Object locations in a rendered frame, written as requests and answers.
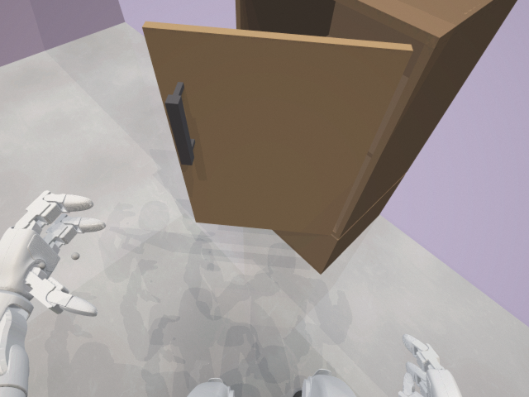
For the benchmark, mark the robot right shin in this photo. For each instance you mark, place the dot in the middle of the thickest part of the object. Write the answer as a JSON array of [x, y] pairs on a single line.
[[322, 372]]

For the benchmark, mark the robot right thigh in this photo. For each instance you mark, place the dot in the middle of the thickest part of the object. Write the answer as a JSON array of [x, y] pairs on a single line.
[[325, 386]]

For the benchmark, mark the robot left forearm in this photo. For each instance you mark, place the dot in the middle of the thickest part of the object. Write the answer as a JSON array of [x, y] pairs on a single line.
[[14, 362]]

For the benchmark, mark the cupboard door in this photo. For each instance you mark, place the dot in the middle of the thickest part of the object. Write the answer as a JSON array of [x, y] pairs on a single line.
[[282, 122]]

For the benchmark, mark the right robot hand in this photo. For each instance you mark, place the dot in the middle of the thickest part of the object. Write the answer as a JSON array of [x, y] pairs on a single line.
[[432, 378]]

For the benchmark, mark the handle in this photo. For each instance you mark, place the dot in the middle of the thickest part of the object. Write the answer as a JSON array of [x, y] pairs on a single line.
[[178, 122]]

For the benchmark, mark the left robot hand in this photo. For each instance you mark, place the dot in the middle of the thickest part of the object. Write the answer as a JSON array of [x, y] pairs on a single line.
[[22, 249]]

